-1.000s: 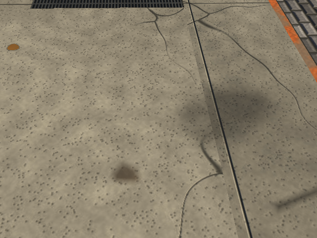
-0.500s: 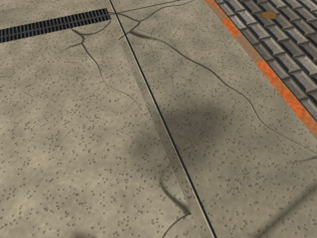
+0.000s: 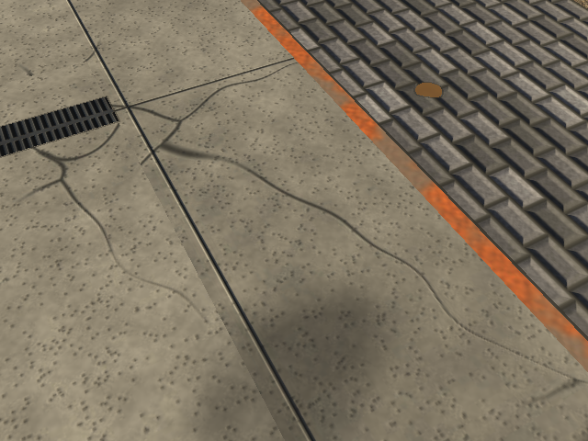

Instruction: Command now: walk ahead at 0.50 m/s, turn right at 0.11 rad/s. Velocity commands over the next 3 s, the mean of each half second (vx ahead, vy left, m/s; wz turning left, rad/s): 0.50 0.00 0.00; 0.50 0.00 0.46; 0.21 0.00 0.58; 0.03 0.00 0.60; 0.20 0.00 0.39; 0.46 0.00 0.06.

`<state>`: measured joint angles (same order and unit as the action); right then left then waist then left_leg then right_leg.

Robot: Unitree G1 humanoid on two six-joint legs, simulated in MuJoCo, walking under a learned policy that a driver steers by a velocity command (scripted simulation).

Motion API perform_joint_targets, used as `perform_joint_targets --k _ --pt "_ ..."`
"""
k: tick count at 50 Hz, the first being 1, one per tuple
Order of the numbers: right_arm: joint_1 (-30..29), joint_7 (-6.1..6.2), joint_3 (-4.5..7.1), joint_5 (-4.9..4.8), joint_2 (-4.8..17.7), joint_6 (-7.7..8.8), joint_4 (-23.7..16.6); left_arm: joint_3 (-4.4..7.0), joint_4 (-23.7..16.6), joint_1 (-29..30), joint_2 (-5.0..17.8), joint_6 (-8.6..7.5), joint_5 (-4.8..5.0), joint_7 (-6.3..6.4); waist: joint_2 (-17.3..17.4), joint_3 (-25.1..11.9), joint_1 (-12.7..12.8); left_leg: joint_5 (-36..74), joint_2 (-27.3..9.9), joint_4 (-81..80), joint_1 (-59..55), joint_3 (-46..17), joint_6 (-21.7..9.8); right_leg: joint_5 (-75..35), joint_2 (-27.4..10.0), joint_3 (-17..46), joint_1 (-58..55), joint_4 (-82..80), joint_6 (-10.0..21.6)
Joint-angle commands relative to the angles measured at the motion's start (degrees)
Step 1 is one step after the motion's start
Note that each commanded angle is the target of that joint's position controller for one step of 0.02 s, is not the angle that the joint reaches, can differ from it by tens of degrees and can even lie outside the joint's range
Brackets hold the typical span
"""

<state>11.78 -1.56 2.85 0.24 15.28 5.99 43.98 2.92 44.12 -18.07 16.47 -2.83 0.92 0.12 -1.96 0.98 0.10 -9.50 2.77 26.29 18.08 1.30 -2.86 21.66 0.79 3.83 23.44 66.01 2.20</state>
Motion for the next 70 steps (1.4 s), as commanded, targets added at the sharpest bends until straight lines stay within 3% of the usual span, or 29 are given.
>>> perform_joint_targets --k 1,8,13,16,18,19,20,21,22,23,26,31,35,40,43,45,46,47,48,49,51,52,55,59,65,67,68,69,70 --pt "1.90 0.15 1.09 0.23 5.73 0.37 -1.94 1.53 -4.92 1.61 4.78 -1.12 -0.33 -0.12 7.55 -0.88 -0.46 0.68 -15.07 -15.91 -10.76 -19.28 -9.87 -4.36 -6.49 1.31 13.29 -3.07 -0.76" --pt "5.66 1.06 2.02 -1.08 9.66 -0.23 0.88 0.08 -7.69 12.36 1.46 -1.63 -0.69 -0.61 5.76 0.58 -3.18 12.37 -12.44 -18.54 -9.71 -7.67 -8.95 -22.41 -6.08 -2.20 11.47 -26.52 -3.03" --pt "10.76 1.27 2.16 -1.61 10.44 -1.48 3.78 0.16 -10.10 19.73 2.20 -2.26 0.10 -1.87 5.91 2.34 -5.25 12.36 -15.38 -16.08 -15.84 -8.00 -7.94 -24.14 -4.17 -2.67 10.62 -34.77 -1.76" --pt "10.42 1.71 2.63 -1.69 11.70 -2.46 4.54 0.84 -10.15 18.03 4.08 -2.61 -0.01 -2.42 6.89 1.08 -2.74 21.05 -17.12 -11.11 -20.30 -8.30 -6.38 -18.16 -2.86 -3.38 6.49 -37.52 0.60" --pt "9.54 1.92 2.08 -1.55 10.66 -2.89 4.26 2.98 -6.54 5.19 8.08 -2.67 -0.59 -1.78 5.75 -7.22 4.05 32.45 -12.91 4.55 -15.63 -5.07 -3.77 -19.20 -1.65 -4.62 -13.97 -39.39 3.75" --pt "9.51 1.95 0.62 0.02 7.30 -2.68 2.51 4.19 -4.94 -5.64 12.55 -2.48 -1.39 -1.05 -1.18 -16.54 7.96 15.85 -9.10 22.82 -3.30 -2.90 -1.57 -21.59 -13.25 7.79 -32.08 -36.98 7.64" --pt "17.24 1.60 -1.12 -0.67 1.24 -1.63 2.29 4.58 -3.93 -6.97 15.13 -2.07 -1.22 -1.35 -15.90 -23.17 4.07 -22.74 0.00 40.46 17.66 -3.34 1.33 -9.04 -24.75 32.34 -47.61 -42.99 15.45" --pt "13.19 1.41 0.47 -2.02 7.90 -0.96 3.07 3.22 -4.33 -6.97 9.40 -1.95 -0.82 -1.28 -8.47 -19.44 6.84 -23.77 -2.66 46.29 23.40 -9.64 0.91 -0.98 -23.31 33.60 -43.95 -46.62 13.30" --pt "7.91 1.25 1.34 -2.98 10.15 -0.60 1.26 2.50 -4.29 -3.41 7.73 -2.08 -0.72 -1.07 -5.99 -11.26 6.32 -18.33 -4.94 46.55 26.00 -8.80 0.49 -2.64 -21.69 25.00 -36.66 -48.17 11.05" --pt "5.49 1.48 1.31 -2.66 9.45 -0.66 0.86 2.06 -4.42 0.53 6.72 -2.24 -1.01 -1.10 -2.62 -7.16 4.37 -13.31 -7.40 44.29 23.94 -7.52 0.84 -7.66 -19.40 18.96 -29.06 -50.05 9.91" --pt "7.43 1.62 1.60 -2.10 6.68 -2.57 1.80 1.56 -3.67 5.87 3.62 -3.47 -1.69 -1.37 -4.08 -2.72 0.04 -6.37 -10.41 39.86 16.91 -7.68 1.98 -15.93 -15.42 7.81 -17.35 -55.85 8.95" --pt "3.38 1.65 1.59 -1.64 4.57 -4.01 -0.01 2.41 -0.65 5.31 5.39 -4.26 -2.02 -0.54 -1.24 0.81 -0.43 3.86 -10.46 31.72 21.81 -8.74 3.56 -25.37 -14.98 -2.78 -16.23 -59.05 9.02" --pt "-3.42 0.23 0.90 -1.39 3.19 -3.41 -2.17 2.71 0.72 4.29 6.97 -3.65 -1.63 0.24 -0.28 2.67 1.92 13.78 -9.56 18.47 19.97 -4.35 2.96 -26.82 -13.61 -9.99 -17.72 -59.89 7.25" --pt "-11.31 -1.48 0.44 -1.44 2.78 -3.42 -6.84 3.46 3.44 -0.41 8.90 -1.58 -0.41 0.65 0.35 4.91 4.48 9.51 -8.29 10.68 23.30 -0.37 0.48 -33.16 -16.88 -13.16 -28.15 -56.08 6.42" --pt "-8.87 -2.15 1.60 -1.47 4.97 -3.77 -8.12 4.06 3.23 0.97 11.05 -0.19 0.13 1.23 -2.45 1.23 1.28 1.07 -3.81 10.04 15.91 4.19 -2.55 -57.21 -17.31 -15.49 -31.51 -46.60 4.54" --pt "3.86 -1.61 4.14 -1.70 9.19 -4.05 -5.55 4.13 2.69 2.81 11.87 0.66 0.47 1.72 -2.54 -5.86 -6.34 0.94 0.72 6.64 -2.02 5.67 -5.94 -64.48 -15.14 -17.35 -26.96 -28.41 2.28" --pt "13.16 -0.42 6.18 -1.71 13.74 -4.61 -3.36 3.44 1.87 2.47 10.40 0.26 -0.29 1.92 2.19 -11.00 -10.43 2.14 -3.15 4.23 -19.53 -3.18 -8.94 -49.06 -12.64 -17.36 -14.04 -11.87 -0.29" --pt "11.77 0.12 6.97 -2.16 19.56 -4.38 -3.50 0.73 -1.13 -2.85 1.52 -1.34 -2.33 0.89 17.09 -14.67 -3.21 -5.29 -17.79 0.05 -38.19 -35.13 -19.40 7.24 -0.26 -13.16 12.75 8.29 -4.03" --pt "13.32 -0.11 5.60 -1.51 15.53 -3.47 -5.30 0.93 -1.82 1.98 5.02 -3.84 -0.40 -0.08 10.92 -22.13 -6.78 -11.36 -21.97 -8.03 -42.34 -49.51 -22.21 12.93 1.44 0.81 19.78 15.19 -3.23" --pt "11.43 -0.20 4.67 -1.03 12.23 -2.74 -4.98 1.65 -3.69 7.63 7.74 -5.15 1.73 -0.67 8.23 -14.52 -7.69 -7.90 -20.38 -9.46 -37.70 -41.06 -18.96 7.56 -1.72 2.04 24.24 13.89 -1.73" --pt "3.43 -0.12 3.69 -1.09 9.09 -2.26 -6.32 1.76 -3.39 9.01 7.49 -5.85 -0.30 0.01 2.11 -4.99 -2.58 8.58 -15.68 -9.56 -20.65 -28.19 -15.24 0.29 -5.66 1.15 18.90 3.73 -1.50" --pt "0.79 0.19 3.19 -0.28 7.95 -2.23 -7.59 2.29 -3.07 7.76 8.37 -5.16 -1.14 0.17 2.86 -4.03 -0.40 19.53 -14.57 -9.84 -14.88 -24.29 -14.80 -0.87 -6.63 1.35 14.28 1.80 -2.20" --pt "-0.02 1.11 3.70 -0.30 9.78 -2.43 -7.98 2.04 -3.42 6.16 6.17 -2.85 -1.98 0.56 2.40 -3.52 1.78 37.49 -12.10 -9.70 -6.15 -17.27 -14.35 -2.77 -5.56 -0.70 9.09 -5.70 -5.25" --pt "1.60 2.86 4.32 -1.31 11.22 -4.39 -7.10 0.90 -5.01 11.78 3.58 -1.87 -1.91 0.59 6.15 -5.40 -0.11 36.33 -6.26 -6.74 -1.78 -11.57 -9.60 -17.55 -0.83 -2.45 3.49 -22.65 -6.86" --pt "2.98 3.91 4.10 -1.23 9.96 -6.51 -6.98 1.93 -6.84 16.24 6.70 -1.86 -1.31 -0.48 8.82 -6.04 -1.29 20.33 -7.90 0.57 -7.85 -22.32 -6.37 -19.20 1.45 1.58 0.79 -36.13 -5.51" --pt "0.18 4.01 3.70 -1.35 8.81 -6.48 -8.27 2.48 -6.12 12.40 7.48 -2.73 -1.78 -0.36 9.20 -6.35 1.58 15.87 -5.69 6.74 -8.00 -23.93 -4.21 -25.13 -0.09 1.15 -5.05 -43.22 -3.17" --pt "0.71 3.89 2.79 -0.58 6.00 -6.13 -9.51 3.03 -6.24 9.59 10.21 -3.01 -2.80 0.14 4.38 -11.09 1.89 7.23 -1.95 16.52 -3.97 -20.72 -1.71 -39.22 -8.18 6.93 -15.53 -42.56 0.27" --pt "9.67 3.80 1.92 0.10 2.91 -5.95 -9.09 2.92 -6.90 8.96 11.96 -2.35 -4.18 0.69 -9.19 -15.80 -2.35 -29.26 5.71 30.10 8.34 -14.46 2.02 -62.77 -21.81 21.15 -30.02 -39.83 9.25" --pt "15.11 3.38 2.50 -0.91 7.70 -6.11 -8.53 3.29 -5.68 6.69 11.18 -1.17 -2.73 0.51 -15.23 -20.47 -3.09 -33.76 3.33 40.86 14.75 -11.78 4.25 -51.12 -29.40 34.63 -32.51 -42.02 16.33"
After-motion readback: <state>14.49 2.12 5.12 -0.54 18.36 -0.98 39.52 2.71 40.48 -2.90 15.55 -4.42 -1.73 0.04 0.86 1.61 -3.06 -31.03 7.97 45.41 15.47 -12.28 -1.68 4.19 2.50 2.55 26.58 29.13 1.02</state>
